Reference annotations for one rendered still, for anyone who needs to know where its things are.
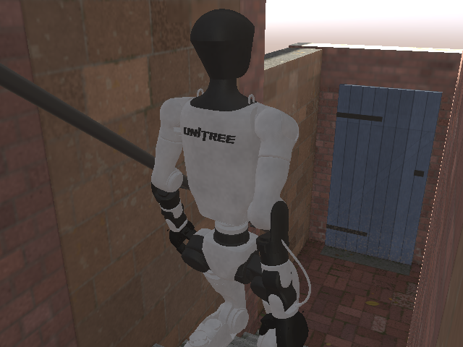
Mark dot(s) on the robot left forearm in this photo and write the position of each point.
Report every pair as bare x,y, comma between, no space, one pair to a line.
171,208

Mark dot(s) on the right robot upper arm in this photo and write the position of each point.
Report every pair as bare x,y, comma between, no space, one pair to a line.
278,133

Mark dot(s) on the left robot upper arm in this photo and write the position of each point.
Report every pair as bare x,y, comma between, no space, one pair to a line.
169,146

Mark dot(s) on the left robot shin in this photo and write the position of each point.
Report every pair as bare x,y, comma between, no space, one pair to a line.
211,332

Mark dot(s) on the humanoid robot head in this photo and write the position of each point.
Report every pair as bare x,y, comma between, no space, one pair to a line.
223,40

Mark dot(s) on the right robot hand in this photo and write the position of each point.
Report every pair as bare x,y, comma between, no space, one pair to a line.
290,332

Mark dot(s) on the left robot hand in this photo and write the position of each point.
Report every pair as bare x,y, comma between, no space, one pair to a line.
177,238

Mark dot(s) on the robot right forearm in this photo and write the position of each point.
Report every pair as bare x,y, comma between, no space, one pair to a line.
277,275

